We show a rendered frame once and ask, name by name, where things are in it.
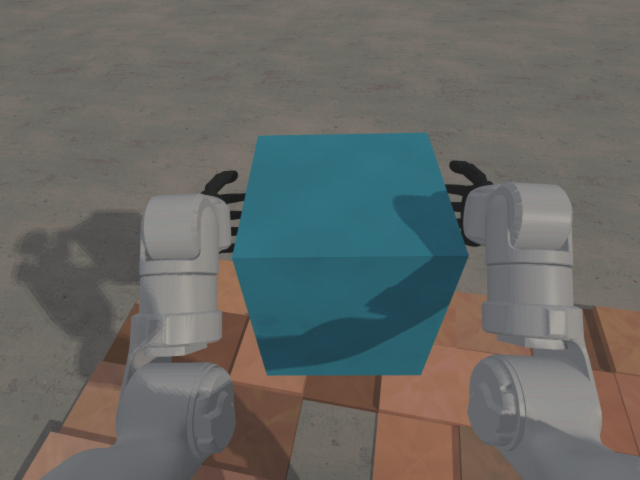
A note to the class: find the left robot upper arm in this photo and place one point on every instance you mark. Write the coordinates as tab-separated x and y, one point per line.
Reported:
172	416

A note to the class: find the right robot forearm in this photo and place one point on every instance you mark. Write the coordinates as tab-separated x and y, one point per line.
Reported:
526	229

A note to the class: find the robot right hand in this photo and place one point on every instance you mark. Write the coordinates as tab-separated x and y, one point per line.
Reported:
478	178

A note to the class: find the carton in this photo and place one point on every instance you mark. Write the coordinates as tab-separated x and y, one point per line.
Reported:
348	253

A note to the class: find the right robot upper arm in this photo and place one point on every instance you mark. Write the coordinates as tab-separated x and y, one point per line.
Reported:
542	414

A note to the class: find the left robot forearm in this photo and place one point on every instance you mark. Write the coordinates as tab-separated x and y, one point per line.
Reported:
181	237

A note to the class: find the robot left hand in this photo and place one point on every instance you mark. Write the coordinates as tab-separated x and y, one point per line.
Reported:
214	186

